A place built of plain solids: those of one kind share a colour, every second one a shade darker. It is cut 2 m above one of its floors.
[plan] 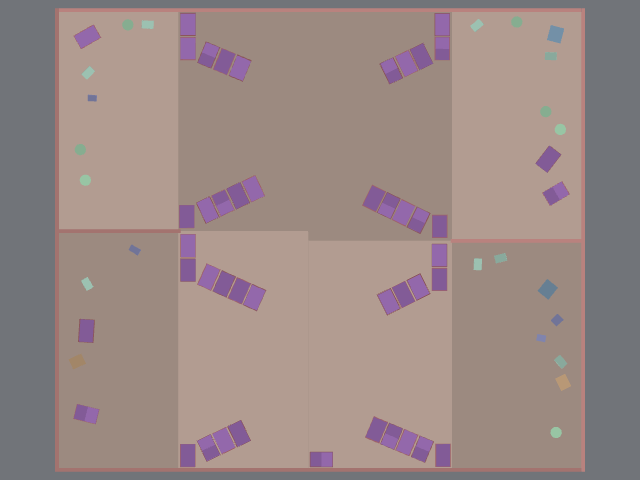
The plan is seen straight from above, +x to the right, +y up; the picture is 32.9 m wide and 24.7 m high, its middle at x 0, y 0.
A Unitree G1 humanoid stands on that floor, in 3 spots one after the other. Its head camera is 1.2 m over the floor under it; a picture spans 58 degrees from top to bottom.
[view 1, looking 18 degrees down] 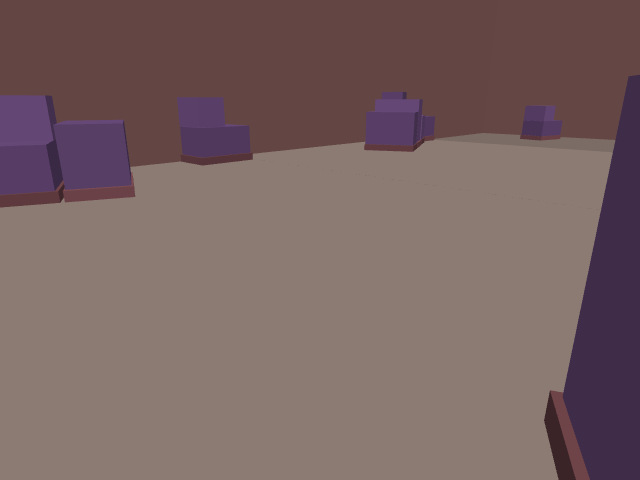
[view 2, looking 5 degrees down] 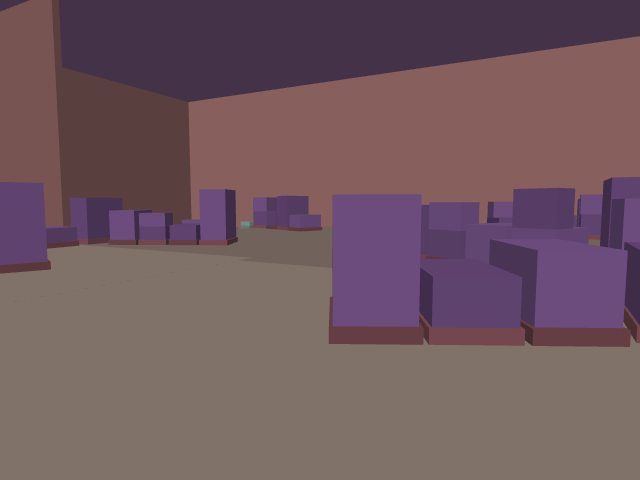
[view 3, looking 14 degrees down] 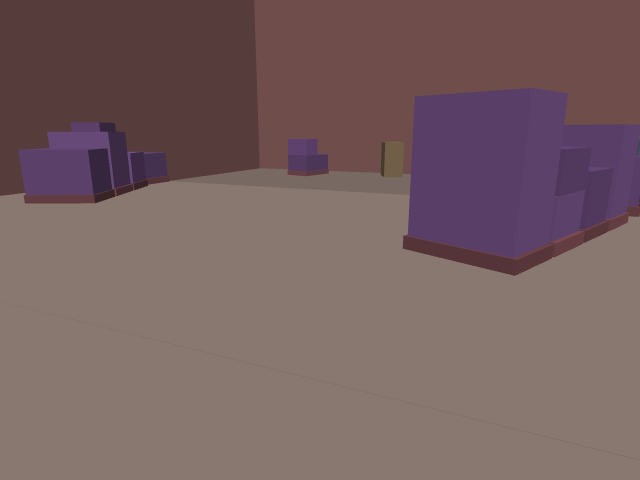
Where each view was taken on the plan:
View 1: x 5.06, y -3.55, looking -136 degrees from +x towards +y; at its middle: floor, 3.88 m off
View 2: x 5.06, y -7.08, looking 118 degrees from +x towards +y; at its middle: floor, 13.77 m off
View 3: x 1.14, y -2.67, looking -156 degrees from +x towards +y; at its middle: floor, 4.96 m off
